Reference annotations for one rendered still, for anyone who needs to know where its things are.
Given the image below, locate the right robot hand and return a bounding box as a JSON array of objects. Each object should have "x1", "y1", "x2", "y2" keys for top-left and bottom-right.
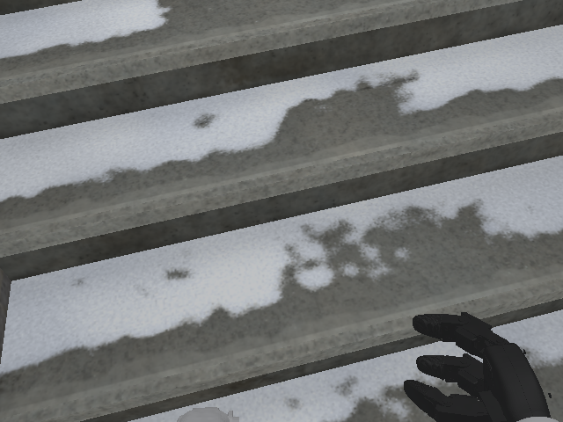
[{"x1": 404, "y1": 312, "x2": 552, "y2": 422}]

